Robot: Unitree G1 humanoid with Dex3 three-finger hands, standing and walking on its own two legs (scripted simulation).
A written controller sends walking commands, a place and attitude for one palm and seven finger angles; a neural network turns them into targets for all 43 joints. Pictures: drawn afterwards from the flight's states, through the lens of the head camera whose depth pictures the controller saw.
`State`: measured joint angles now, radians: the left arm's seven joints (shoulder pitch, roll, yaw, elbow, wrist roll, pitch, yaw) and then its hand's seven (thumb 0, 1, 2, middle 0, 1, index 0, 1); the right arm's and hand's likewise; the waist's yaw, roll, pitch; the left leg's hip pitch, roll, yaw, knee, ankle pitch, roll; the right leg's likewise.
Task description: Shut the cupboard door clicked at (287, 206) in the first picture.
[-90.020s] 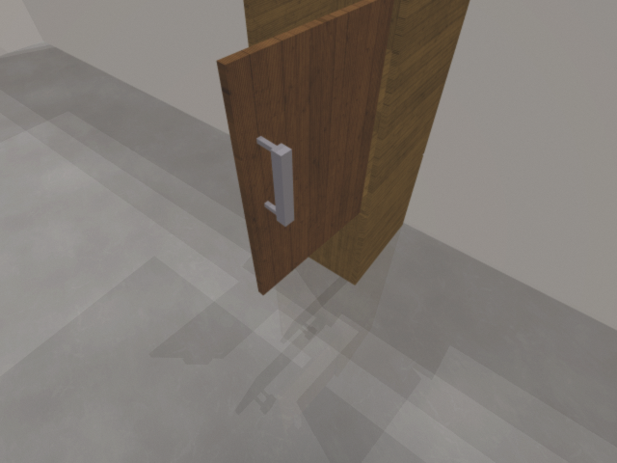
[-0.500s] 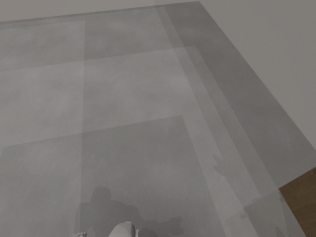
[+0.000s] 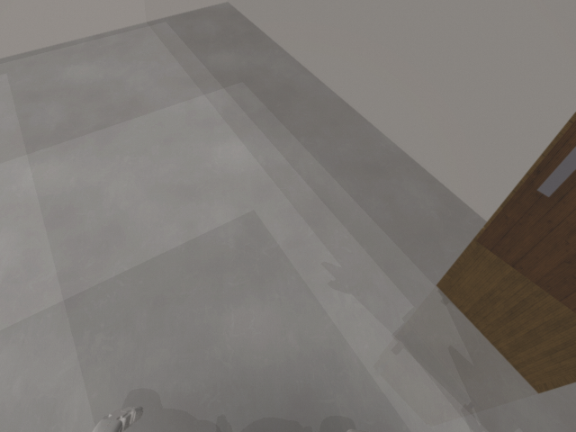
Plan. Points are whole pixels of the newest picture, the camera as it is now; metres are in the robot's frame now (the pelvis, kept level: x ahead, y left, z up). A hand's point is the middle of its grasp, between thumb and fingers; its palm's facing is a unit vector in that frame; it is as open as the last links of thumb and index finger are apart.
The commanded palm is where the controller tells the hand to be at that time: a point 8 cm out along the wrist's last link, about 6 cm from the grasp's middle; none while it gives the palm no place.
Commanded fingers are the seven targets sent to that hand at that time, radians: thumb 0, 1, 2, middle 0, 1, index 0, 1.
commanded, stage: turn to face it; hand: left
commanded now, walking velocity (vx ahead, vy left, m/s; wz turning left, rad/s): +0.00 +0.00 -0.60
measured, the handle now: out of the picture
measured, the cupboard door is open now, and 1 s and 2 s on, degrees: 8 8 8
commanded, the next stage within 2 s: take the last steps up to it in 1.34 s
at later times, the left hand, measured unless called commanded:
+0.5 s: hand (176, 428) +0.14 +0.19 -0.18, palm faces -0.21 -0.96 -0.20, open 7.4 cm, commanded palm none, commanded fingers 0.00 0.90 0.90 -0.20 -0.30 -0.20 -0.30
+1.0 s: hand (247, 362) +0.24 +0.09 -0.14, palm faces -0.54 -0.79 -0.29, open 7.4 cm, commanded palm none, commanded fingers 0.00 0.90 0.90 -0.20 -0.30 -0.20 -0.30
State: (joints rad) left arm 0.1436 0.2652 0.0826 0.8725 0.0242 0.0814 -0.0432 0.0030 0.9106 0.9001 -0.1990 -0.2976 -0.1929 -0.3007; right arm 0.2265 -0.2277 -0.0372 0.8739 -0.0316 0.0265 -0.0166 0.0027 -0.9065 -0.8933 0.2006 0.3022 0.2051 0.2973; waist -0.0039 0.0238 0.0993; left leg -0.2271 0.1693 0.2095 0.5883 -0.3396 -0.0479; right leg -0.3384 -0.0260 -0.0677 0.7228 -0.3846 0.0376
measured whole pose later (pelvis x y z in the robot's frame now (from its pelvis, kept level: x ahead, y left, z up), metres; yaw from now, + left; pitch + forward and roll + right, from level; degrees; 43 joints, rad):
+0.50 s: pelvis +0.03 +0.01 +0.00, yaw -15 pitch +2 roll -1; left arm 0.21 0.24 0.07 0.90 0.02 0.07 -0.01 0.00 0.90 0.90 -0.21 -0.30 -0.20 -0.30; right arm 0.15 -0.22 -0.03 0.85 -0.01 0.02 -0.02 0.00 -0.91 -0.89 0.20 0.30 0.20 0.30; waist 0.02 -0.05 0.06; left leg -0.31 0.03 0.02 0.57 -0.29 -0.03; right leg -0.34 0.08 0.14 0.64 -0.36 0.00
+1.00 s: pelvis +0.03 -0.02 +0.00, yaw -34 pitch +0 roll +0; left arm 0.14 0.21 0.04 0.88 0.02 0.03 -0.01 0.00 0.91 0.90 -0.20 -0.30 -0.20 -0.30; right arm 0.22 -0.28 -0.06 0.93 -0.02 0.07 -0.02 0.01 -0.91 -0.89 0.20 0.30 0.20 0.30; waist -0.02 0.06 0.09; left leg -0.43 0.11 0.06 1.10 -0.52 -0.07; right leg -0.29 0.00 -0.04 0.59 -0.31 -0.03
